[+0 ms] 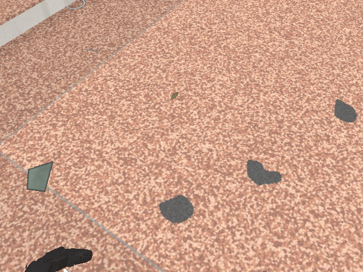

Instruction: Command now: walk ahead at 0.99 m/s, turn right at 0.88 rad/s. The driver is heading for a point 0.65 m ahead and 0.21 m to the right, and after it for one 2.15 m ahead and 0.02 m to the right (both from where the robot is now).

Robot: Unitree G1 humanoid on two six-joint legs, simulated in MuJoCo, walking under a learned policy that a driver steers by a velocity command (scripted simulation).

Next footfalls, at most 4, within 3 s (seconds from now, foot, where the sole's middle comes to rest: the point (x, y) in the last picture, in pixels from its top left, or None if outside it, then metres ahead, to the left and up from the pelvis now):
0.06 right None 0.26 -0.03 -0.75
0.50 left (181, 203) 0.72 0.01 -0.75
0.88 right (271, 169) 0.86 -0.37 -0.75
1.30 left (239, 92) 1.32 -0.31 -0.75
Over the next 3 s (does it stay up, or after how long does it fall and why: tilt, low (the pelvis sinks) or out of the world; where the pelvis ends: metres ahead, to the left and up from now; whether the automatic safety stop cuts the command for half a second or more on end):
stays up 2.24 0.12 0.03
